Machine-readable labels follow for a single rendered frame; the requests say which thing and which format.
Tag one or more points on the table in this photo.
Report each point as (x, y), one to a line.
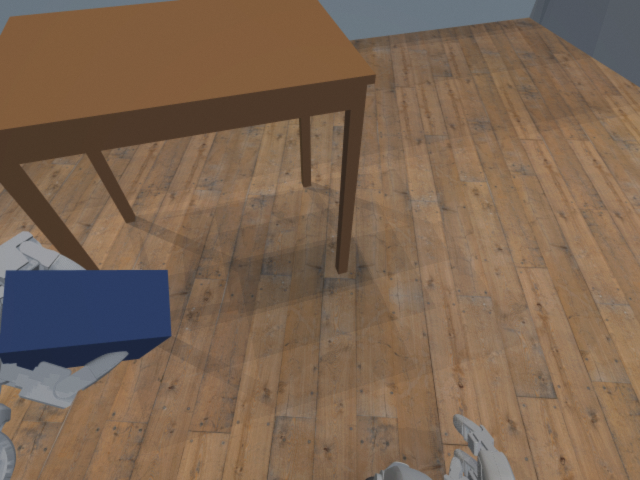
(84, 81)

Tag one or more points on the robot left hand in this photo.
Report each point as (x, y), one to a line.
(48, 383)

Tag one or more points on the robot right hand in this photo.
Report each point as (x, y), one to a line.
(490, 465)

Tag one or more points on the sponge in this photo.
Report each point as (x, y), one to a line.
(71, 317)

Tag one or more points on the right robot shin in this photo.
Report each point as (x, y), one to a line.
(397, 464)

